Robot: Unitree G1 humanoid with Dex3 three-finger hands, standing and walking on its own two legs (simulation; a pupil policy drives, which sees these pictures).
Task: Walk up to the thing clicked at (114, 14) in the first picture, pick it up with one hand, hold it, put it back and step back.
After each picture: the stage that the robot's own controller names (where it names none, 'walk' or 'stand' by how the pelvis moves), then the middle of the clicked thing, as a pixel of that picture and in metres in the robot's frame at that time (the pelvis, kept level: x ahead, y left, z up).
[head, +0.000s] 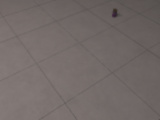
stand; (114, 13) +2.10 -0.51 -0.72
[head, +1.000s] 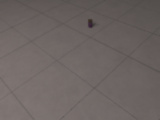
walk; (90, 23) +1.98 -0.03 -0.69
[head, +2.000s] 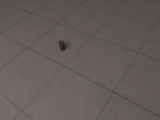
walk; (62, 45) +1.35 +0.31 -0.70
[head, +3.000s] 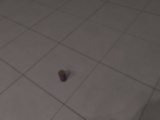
walk; (62, 76) +0.91 +0.29 -0.72
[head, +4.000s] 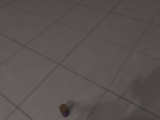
walk; (64, 110) +0.57 +0.23 -0.71
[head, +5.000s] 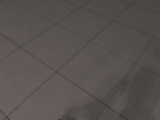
stand; out of the picture +0.43 +0.19 -0.70
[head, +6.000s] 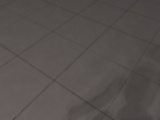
stand; out of the picture +0.39 +0.18 -0.72
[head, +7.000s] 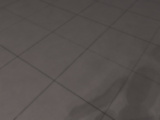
stand; out of the picture +0.40 +0.19 -0.73
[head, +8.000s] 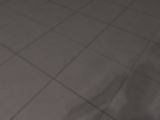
stand; out of the picture +0.39 +0.19 -0.73
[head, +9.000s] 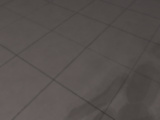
stand; out of the picture +0.39 +0.19 -0.73
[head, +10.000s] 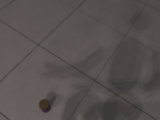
go down; (45, 106) +0.41 +0.20 -0.61
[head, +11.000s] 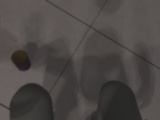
go down; (21, 61) +0.45 +0.25 -0.30
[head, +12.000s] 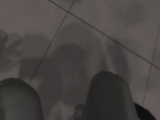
close in; out of the picture +0.44 +0.27 -0.25
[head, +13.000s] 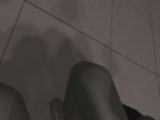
close; out of the picture +0.43 +0.30 -0.22
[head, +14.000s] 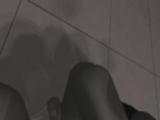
close; out of the picture +0.42 +0.30 -0.22
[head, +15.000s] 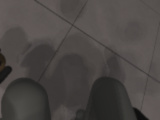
lift; out of the picture +0.36 +0.27 -0.13
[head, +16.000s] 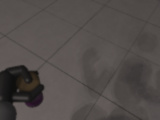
lift; (31, 90) +0.33 +0.18 +0.01
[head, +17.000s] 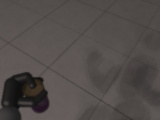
hold; (37, 96) +0.32 +0.17 -0.02
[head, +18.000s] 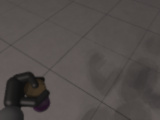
hold; (38, 96) +0.32 +0.16 -0.01
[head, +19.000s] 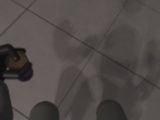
crouch; (20, 67) +0.40 +0.21 -0.10
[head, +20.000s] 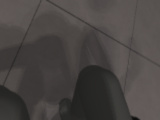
lower; out of the picture +0.56 +0.29 -0.27
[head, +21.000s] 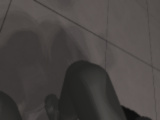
lower; out of the picture +0.55 +0.31 -0.25
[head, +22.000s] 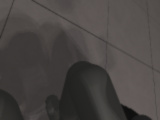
lower; out of the picture +0.55 +0.31 -0.25
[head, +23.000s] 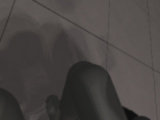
lower; out of the picture +0.55 +0.30 -0.25
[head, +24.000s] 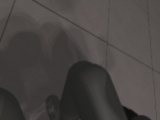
lower; out of the picture +0.55 +0.30 -0.26
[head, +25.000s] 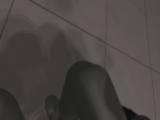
withdraw; out of the picture +0.56 +0.29 -0.25
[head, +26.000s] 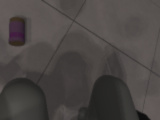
stand; (17, 32) +0.58 +0.24 -0.30
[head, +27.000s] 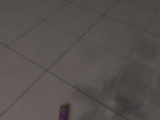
stand; (63, 113) +0.52 +0.11 -0.67
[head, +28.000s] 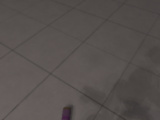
stand; (66, 115) +0.54 +0.12 -0.69
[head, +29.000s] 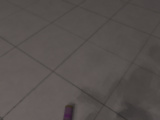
stand; (68, 113) +0.54 +0.11 -0.70
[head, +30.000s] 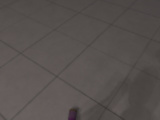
walk; (72, 117) +0.55 +0.10 -0.75
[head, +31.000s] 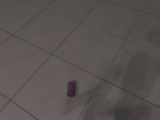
walk; (71, 89) +0.67 +0.14 -0.73
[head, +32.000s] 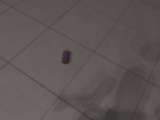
walk; (65, 57) +0.95 +0.10 -0.73
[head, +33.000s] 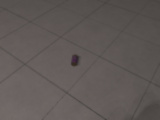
stand; (74, 60) +1.15 +0.10 -0.73
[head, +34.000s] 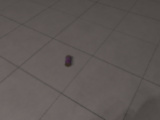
stand; (68, 60) +1.16 +0.15 -0.75
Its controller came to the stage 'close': yes
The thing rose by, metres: 0.70
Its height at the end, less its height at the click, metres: -0.02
